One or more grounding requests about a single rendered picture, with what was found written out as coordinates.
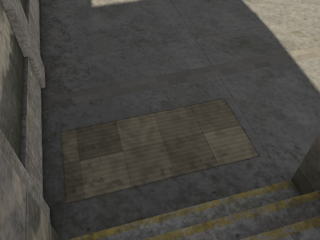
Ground stairs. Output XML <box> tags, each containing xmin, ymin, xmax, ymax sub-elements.
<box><xmin>67</xmin><ymin>180</ymin><xmax>320</xmax><ymax>240</ymax></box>

